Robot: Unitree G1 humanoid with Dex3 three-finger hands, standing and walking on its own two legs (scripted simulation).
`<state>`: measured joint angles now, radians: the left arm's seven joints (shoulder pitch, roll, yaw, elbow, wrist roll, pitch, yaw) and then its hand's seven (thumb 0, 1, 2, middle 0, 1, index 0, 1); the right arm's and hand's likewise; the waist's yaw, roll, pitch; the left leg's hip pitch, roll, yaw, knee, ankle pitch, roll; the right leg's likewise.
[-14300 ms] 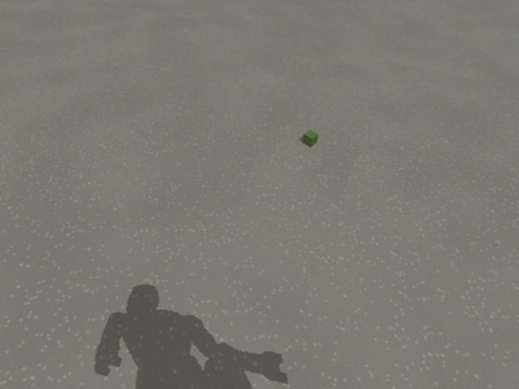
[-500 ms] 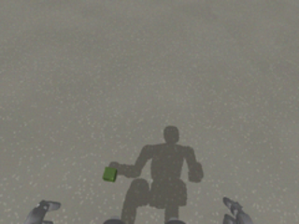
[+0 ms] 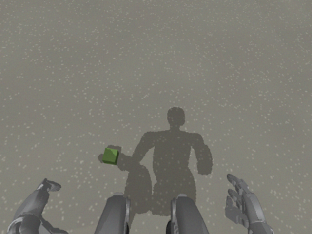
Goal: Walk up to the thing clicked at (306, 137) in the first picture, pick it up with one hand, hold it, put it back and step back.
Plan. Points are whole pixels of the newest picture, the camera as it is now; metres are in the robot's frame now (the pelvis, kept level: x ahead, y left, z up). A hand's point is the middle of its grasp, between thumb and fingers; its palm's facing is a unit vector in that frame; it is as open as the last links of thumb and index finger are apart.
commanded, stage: rise first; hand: left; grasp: from above
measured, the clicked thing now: (110, 156) +0.47 +0.20 -0.58
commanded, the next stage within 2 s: approach in 1.76 s
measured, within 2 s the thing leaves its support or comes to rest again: neither
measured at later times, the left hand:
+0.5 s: hand (79, 176) +0.32 +0.26 -0.33, palm faces -0.52 -0.25 -0.82, open 13.7 cm
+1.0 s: hand (87, 166) +0.37 +0.27 -0.41, palm faces -0.50 -0.03 -0.87, open 14.0 cm
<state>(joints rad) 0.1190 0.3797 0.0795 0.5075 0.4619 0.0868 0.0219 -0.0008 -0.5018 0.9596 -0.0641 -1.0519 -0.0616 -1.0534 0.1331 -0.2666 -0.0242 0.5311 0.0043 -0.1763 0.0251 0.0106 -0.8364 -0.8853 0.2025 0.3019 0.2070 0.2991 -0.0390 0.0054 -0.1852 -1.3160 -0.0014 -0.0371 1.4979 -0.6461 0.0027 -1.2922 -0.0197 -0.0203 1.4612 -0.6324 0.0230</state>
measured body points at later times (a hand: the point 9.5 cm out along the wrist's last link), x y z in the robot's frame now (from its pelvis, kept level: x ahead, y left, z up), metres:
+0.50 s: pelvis -0.07 -0.01 -0.19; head +0.14 +0.01 +0.21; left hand +0.34 +0.27 -0.28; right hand +0.04 -0.29 -0.32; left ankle +0.02 +0.11 -0.57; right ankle +0.02 -0.14 -0.57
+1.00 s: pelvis -0.07 +0.00 -0.25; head +0.16 +0.05 +0.13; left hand +0.39 +0.27 -0.36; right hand -0.01 -0.29 -0.37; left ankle +0.02 +0.11 -0.57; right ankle +0.02 -0.14 -0.57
